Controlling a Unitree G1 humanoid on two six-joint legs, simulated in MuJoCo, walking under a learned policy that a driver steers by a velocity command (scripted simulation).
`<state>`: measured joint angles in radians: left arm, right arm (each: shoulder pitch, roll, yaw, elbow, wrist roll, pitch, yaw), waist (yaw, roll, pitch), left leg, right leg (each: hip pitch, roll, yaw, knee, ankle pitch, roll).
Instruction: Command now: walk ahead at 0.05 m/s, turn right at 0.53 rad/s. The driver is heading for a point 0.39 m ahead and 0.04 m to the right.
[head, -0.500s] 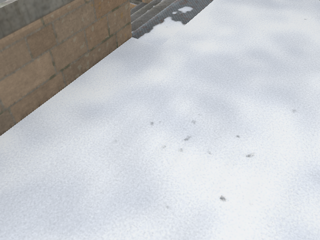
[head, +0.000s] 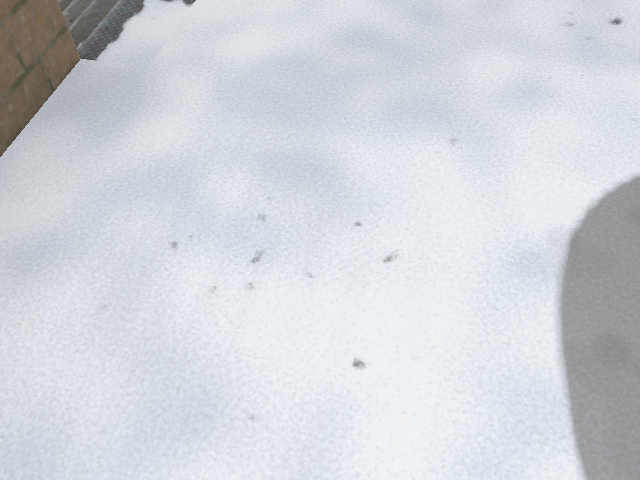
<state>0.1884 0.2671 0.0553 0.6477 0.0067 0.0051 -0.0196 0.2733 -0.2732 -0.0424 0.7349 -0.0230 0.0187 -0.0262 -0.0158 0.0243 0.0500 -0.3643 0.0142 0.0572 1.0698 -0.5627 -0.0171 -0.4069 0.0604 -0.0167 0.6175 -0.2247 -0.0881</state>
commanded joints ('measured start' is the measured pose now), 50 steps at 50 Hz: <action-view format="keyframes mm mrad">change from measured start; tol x32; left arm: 1 85 141 41 -36 -9 20 26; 50 213 82 -11 169 1 -86 14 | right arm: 1 -40 -94 -19 -102 -3 -6 2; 50 -84 -23 -10 -31 -15 -54 70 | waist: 1 30 -102 -80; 17 3 -159 -110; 20 18 213 -62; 50 21 -125 16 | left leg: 1 -257 26 -100 96 80 -8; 18 198 -58 -92 -652 286 51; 20 221 326 -562 -893 173 187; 36 128 177 -289 -868 104 224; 41 -485 -18 -50 -149 36 104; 50 -276 26 8 -192 392 20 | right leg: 1 263 -282 389 -294 384 -195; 18 31 -117 480 -222 13 -40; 25 -159 60 143 430 -142 84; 37 272 9 -59 -226 -38 26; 41 533 -480 687 -511 -582 -171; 50 370 -205 94 -392 723 -91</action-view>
